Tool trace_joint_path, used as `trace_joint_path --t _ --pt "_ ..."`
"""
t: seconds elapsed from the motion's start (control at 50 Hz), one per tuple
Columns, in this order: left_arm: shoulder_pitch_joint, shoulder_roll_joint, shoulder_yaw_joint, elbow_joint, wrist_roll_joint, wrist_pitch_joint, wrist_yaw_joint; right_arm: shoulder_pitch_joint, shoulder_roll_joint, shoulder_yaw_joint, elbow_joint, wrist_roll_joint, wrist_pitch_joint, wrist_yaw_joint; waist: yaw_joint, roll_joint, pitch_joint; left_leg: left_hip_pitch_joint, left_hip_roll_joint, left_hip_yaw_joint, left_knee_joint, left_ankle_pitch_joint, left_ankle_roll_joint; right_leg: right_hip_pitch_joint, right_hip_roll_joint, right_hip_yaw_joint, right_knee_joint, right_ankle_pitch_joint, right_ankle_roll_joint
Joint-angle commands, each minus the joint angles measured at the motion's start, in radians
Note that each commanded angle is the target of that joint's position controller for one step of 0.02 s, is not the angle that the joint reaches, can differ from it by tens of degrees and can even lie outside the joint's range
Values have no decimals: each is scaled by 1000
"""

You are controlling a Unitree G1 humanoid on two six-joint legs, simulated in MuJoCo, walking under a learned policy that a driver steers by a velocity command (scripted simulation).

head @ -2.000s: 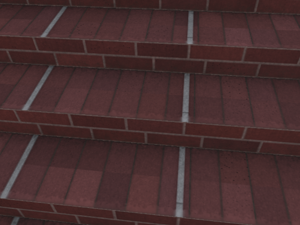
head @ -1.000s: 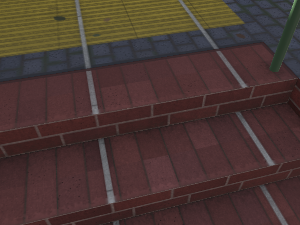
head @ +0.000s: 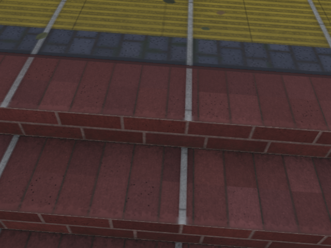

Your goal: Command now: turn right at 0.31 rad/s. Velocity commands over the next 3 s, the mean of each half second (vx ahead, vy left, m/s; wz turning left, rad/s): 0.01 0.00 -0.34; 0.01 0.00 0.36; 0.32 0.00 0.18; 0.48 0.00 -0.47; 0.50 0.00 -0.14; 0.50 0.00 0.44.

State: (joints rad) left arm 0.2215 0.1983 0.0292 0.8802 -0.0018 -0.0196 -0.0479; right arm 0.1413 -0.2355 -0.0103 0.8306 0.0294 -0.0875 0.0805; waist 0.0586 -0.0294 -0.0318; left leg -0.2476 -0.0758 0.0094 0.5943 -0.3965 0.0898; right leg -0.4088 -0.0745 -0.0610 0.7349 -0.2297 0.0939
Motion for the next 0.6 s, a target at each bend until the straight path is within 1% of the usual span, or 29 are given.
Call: trace_joint_path --t 0.02,0.06,0.08,0.1,0.12,0.14,0.16,0.18,0.2,0.22,0.24,0.26,0.28,0.3,0.32,0.34,0.36,0.38,0.4,0.42,0.44,0.46,0.48,0.5,0.52,0.54,0.56,0.58,0.6 --pt "-189 119 14 -175 -16 -67 64 255 -214 -90 -29 -34 14 -39 -186 126 -186 499 349 -239 -18 1226 110 -192 -6 60 -30 258 -109" --pt "-83 69 12 -154 -22 -85 71 128 -186 -93 -84 -54 31 -59 -111 120 -94 379 439 -240 -82 1167 250 -209 12 63 76 43 -97" --pt "-34 65 15 -146 -11 -83 67 58 -180 -98 -121 -65 35 -69 -94 139 -63 249 478 -235 -126 1076 314 -146 21 56 239 -133 -82" --pt "-20 85 29 -143 6 -75 62 14 -172 -101 -143 -76 29 -80 -101 183 -35 161 513 -251 -187 978 348 -160 28 75 487 -305 -68" --pt "-16 124 44 -142 11 -61 53 -13 -161 -99 -154 -83 22 -91 -100 190 -31 123 534 -273 -238 907 358 -216 26 117 790 -384 -55" --pt "-55 117 48 -167 12 -56 40 -37 -132 -88 -166 -86 19 -102 -102 121 -23 130 524 -229 -275 826 331 -301 31 143 949 -394 -52" --pt "-112 90 39 -199 11 -53 29 -66 -117 -77 -158 -93 19 -112 -97 105 -17 156 499 -193 -291 774 297 -373 49 167 1038 -388 -63" --pt "-165 78 34 -232 11 -52 17 -84 -98 -64 -151 -95 25 -123 -86 92 -26 194 446 -117 -294 711 252 -408 56 161 998 -364 -82" --pt "-172 80 34 -237 19 -49 6 -85 -67 -46 -151 -99 19 -128 -80 28 -22 257 402 -51 -280 622 189 -437 29 189 801 -292 -79" --pt "-167 64 32 -235 33 -46 -5 -99 -80 -46 -159 -87 15 -136 -56 29 -23 277 344 20 -274 590 138 -391 10 126 613 -267 -61" --pt "-186 46 26 -242 54 -40 -17 -77 -104 -51 -151 -57 20 -147 -60 28 -39 314 269 101 -246 540 107 -336 19 14 333 -305 -22" --pt "-221 -9 10 -249 52 -36 -34 -39 -170 -72 -154 -58 18 -147 -75 107 -24 218 269 118 -263 606 104 -173 27 -31 215 -330 5" --pt "-202 -32 -5 -258 24 -33 -51 -60 -234 -96 -144 -74 34 -141 -53 148 -19 124 289 102 -262 641 132 -33 48 -67 91 -223 3" --pt "-116 -19 -10 -224 -10 -40 -56 -111 -261 -103 -165 -110 41 -122 -29 127 -17 48 345 63 -245 656 135 79 54 -39 -5 52 -17" --pt "-27 26 4 -194 -22 -51 -51 -151 -260 -99 -166 -114 48 -98 15 126 -15 4 356 55 -199 598 111 171 75 -24 -146 180 -51" --pt "39 83 25 -171 -16 -67 -36 -147 -219 -84 -146 -98 51 -76 36 112 -43 -14 333 78 -119 533 64 275 121 -46 -300 258 -91" --pt "75 139 51 -170 14 -80 -6 -13 -117 -57 -87 -105 46 -57 18 45 -129 -71 268 149 42 483 -24 450 111 -13 -306 405 -162" --pt "177 332 94 -175 38 -89 42 143 22 -22 -123 -80 35 -53 -45 -216 -306 -263 132 197 332 -43 -160 719 -196 338 -194 1274 -452" --pt "165 247 70 -200 30 -94 27 150 -2 -25 -134 -19 7 -48 -5 -188 -353 -364 79 23 504 -322 -217 735 -355 532 -214 1244 -531" --pt "130 196 56 -159 30 -101 -2 25 -43 -39 -118 -3 3 -37 19 -137 -180 -406 123 -27 725 -302 -222 510 -292 396 -204 1026 -426" --pt "18 177 47 -173 9 -94 -20 22 -69 -52 -104 -23 7 -37 -26 -164 -109 -398 140 -36 859 -288 -209 336 -233 280 -202 884 -354" --pt "-111 110 21 -227 -11 -82 -26 60 -108 -76 -66 -35 7 -35 -71 -110 -97 -341 153 -68 902 -270 -202 215 -215 222 -204 863 -317" --pt "-234 89 7 -262 -19 -68 -29 92 -79 -71 -57 -42 1 -29 -130 -74 -63 -242 151 -74 928 -218 -197 42 -203 171 -241 819 -303" --pt "-325 69 -6 -292 -3 -55 -29 149 -41 -61 -35 -36 0 -15 -172 -52 -58 -131 142 -71 921 -139 -213 -89 -180 124 -261 754 -291" --pt "-382 35 -27 -308 13 -48 -31 206 -17 -55 -7 -19 3 -4 -199 -31 -80 -74 139 -71 869 -67 -234 -112 -167 95 -246 716 -283" --pt "-387 29 -37 -306 20 -45 -29 226 -10 -53 2 -12 2 7 -215 3 -70 -64 155 -46 660 -57 -258 -64 -143 57 -238 616 -255" --pt "-362 54 -32 -284 19 -45 -27 219 -1 -48 -2 -13 3 11 -201 -11 -63 -61 171 -29 471 -31 -277 1 -135 52 -214 565 -239" --pt "-313 95 -16 -250 10 -39 -19 182 -1 -45 -17 -8 6 9 -169 -13 -55 -67 167 -5 255 -3 -275 83 -141 70 -191 482 -247" --pt "-217 151 13 -214 -8 -27 -12 123 -9 -41 -46 -3 8 -4 -109 -17 -49 -75 143 26 89 86 -256 161 -161 118 -200 376 -275"
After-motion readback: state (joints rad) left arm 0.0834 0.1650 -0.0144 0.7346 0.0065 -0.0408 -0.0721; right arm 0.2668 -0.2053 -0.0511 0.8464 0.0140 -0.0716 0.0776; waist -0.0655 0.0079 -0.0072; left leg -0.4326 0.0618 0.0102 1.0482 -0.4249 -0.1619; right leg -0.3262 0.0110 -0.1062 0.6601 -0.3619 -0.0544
